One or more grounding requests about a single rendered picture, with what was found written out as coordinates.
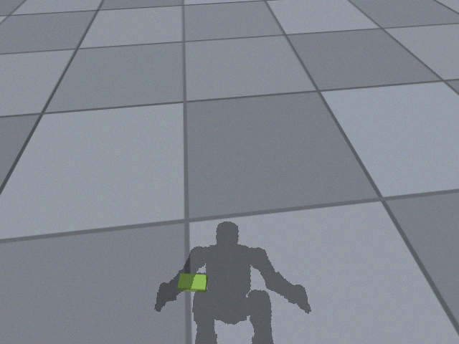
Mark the small box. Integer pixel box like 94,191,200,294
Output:
178,273,208,292

